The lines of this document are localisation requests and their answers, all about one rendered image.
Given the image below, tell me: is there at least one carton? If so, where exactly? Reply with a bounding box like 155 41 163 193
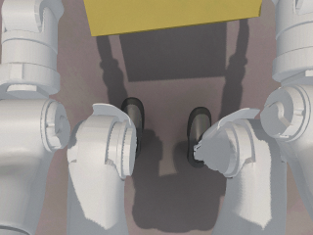
83 0 262 37

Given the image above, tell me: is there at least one right robot shin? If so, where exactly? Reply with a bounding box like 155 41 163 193
194 108 287 171

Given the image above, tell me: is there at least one robot left upper arm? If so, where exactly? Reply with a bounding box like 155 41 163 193
0 98 70 235

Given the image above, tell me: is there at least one robot right forearm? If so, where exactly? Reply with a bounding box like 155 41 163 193
271 0 313 86

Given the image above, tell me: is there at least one robot right upper arm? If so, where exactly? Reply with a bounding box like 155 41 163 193
260 83 313 222

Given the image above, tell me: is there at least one robot left forearm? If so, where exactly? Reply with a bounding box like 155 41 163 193
0 0 65 100

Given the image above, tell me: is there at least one left robot foot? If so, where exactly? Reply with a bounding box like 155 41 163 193
120 97 145 160

